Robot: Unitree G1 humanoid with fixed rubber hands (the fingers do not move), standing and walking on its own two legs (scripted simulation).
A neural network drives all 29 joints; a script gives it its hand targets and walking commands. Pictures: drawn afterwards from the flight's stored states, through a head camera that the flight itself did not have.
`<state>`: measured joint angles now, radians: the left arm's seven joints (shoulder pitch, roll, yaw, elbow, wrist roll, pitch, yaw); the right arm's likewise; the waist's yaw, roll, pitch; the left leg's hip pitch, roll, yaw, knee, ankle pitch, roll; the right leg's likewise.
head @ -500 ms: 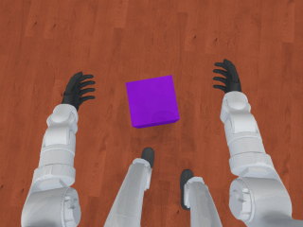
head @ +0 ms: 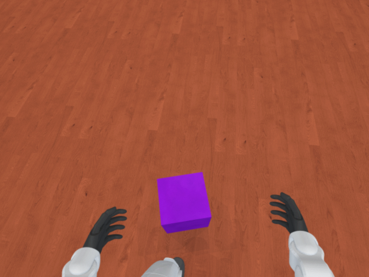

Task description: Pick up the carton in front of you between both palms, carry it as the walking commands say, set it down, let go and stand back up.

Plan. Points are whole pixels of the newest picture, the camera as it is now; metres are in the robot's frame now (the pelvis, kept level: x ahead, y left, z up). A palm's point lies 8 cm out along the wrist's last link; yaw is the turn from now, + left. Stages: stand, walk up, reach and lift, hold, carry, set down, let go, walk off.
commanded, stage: let go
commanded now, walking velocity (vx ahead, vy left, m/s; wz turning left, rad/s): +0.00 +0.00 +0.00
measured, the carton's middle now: (184, 204) +0.41 +0.10 -0.64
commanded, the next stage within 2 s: stand in 0.68 s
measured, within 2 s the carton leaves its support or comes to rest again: neither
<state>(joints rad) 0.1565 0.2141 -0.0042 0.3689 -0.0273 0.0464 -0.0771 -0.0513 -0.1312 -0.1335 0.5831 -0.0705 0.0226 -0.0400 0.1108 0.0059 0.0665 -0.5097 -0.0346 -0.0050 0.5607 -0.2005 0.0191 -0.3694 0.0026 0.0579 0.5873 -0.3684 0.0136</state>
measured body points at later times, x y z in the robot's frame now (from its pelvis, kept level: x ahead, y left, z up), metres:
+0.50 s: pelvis +0.03 -0.04 +0.01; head +0.04 -0.04 +0.46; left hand +0.20 +0.20 -0.06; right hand +0.20 -0.28 -0.07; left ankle +0.04 +0.10 -0.73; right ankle -0.05 -0.13 -0.73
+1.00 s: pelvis +0.02 +0.01 +0.00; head +0.03 +0.04 +0.45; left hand +0.16 +0.29 -0.10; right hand +0.15 -0.30 -0.07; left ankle +0.04 +0.10 -0.73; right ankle -0.05 -0.13 -0.73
